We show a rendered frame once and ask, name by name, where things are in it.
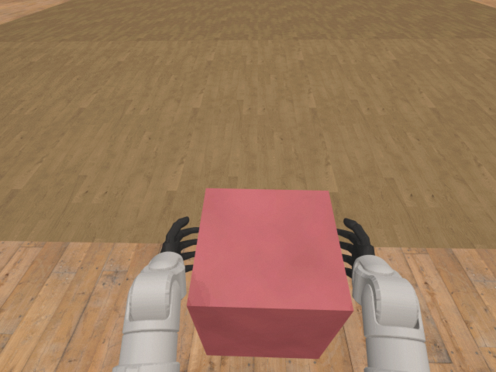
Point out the robot right forearm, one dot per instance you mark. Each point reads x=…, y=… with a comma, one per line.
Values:
x=392, y=320

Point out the robot left forearm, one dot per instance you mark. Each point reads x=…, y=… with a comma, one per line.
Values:
x=152, y=317

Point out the right robot hand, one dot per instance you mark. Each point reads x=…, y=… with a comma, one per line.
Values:
x=361, y=243

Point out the carton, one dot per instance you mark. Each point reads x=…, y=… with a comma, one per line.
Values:
x=268, y=278

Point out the left robot hand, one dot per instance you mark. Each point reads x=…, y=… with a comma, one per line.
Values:
x=175, y=235

